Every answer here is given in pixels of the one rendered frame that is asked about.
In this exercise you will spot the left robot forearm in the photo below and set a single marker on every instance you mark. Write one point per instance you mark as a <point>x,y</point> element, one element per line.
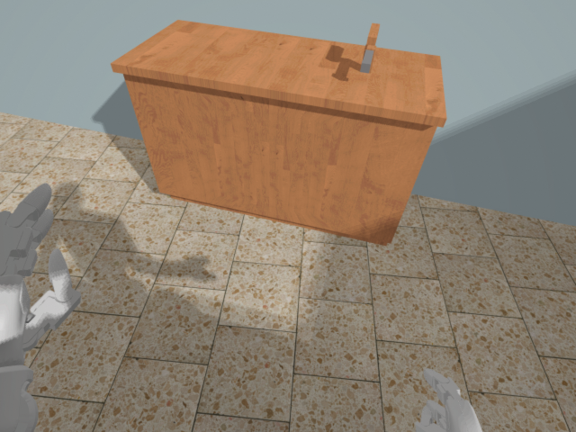
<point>18,409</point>

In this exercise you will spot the left robot hand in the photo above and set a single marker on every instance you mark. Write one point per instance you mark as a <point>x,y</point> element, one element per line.
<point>20,234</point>

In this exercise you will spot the tap lever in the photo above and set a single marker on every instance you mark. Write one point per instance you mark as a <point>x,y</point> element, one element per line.
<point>366,63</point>

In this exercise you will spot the counter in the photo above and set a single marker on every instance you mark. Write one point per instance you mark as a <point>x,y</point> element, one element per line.
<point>285,128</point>

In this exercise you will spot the right robot hand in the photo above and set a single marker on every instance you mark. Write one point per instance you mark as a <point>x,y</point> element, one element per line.
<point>458,414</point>

